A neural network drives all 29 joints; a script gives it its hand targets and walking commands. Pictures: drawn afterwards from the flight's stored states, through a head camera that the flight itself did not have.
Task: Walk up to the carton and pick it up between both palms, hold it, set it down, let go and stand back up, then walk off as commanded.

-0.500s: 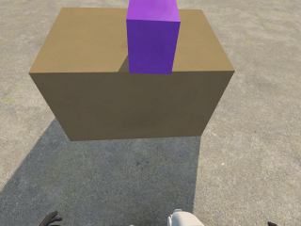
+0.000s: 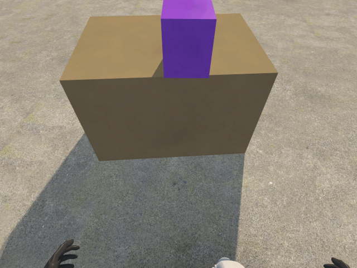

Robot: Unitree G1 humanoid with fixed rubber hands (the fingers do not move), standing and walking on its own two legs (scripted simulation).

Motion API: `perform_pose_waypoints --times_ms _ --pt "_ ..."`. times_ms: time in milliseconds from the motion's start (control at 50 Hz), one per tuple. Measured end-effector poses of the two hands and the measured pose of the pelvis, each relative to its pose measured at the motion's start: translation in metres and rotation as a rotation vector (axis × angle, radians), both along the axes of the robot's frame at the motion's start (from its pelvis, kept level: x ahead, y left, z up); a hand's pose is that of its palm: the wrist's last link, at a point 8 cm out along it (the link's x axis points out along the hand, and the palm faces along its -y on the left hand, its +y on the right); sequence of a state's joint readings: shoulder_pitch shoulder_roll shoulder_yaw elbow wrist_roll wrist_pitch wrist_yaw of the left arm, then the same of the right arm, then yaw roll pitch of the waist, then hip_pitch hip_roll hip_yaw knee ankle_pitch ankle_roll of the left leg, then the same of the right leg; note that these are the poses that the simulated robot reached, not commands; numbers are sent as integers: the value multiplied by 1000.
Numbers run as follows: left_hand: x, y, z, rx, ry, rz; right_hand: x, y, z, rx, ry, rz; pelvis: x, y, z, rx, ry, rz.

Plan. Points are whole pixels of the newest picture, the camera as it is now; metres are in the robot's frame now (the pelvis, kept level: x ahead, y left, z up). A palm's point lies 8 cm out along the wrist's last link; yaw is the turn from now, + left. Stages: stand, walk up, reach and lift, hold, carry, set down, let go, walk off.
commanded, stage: walk off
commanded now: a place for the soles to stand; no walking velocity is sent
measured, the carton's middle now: (186, 39) +0.99 +0.01 +0.02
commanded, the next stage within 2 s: stand in 0.02 s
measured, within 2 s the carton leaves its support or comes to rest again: neither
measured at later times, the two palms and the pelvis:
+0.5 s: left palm out of the picture +0.00 +0.32 -0.07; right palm out of the picture +0.05 -0.31 -0.05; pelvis -0.08 +0.00 +0.04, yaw +0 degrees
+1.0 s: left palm out of the picture +0.03 +0.30 -0.07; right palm out of the picture +0.00 -0.31 -0.07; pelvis -0.08 -0.01 +0.03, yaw +0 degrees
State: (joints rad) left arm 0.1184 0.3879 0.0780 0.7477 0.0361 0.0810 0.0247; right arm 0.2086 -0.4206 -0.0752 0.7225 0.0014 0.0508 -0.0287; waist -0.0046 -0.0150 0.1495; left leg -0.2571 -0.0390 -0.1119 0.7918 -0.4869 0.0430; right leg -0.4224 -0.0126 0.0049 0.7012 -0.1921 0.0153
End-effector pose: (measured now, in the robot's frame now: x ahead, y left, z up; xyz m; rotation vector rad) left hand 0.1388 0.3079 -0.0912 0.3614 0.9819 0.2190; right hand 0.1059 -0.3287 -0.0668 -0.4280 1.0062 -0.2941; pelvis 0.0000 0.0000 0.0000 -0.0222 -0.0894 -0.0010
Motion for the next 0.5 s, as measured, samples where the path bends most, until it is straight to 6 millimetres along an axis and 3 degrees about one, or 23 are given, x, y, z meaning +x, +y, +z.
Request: perform_pose_waypoints --times_ms 80,140,280,500 --pt "-25 5 -4 -54 15 22 -54 29 -1 31 64 3 -23 9 9 13 -24 -10" --pt "-47 7 1 -95 19 42 -74 44 4 55 92 9 -32 11 21 3 -16 -1" --pt "-94 11 8 -76 86 68 -63 45 11 96 11 24 -54 9 30 -12 -19 -12" --pt "-137 12 26 -28 109 89 -52 22 15 99 -23 55 -78 0 35 9 0 6"
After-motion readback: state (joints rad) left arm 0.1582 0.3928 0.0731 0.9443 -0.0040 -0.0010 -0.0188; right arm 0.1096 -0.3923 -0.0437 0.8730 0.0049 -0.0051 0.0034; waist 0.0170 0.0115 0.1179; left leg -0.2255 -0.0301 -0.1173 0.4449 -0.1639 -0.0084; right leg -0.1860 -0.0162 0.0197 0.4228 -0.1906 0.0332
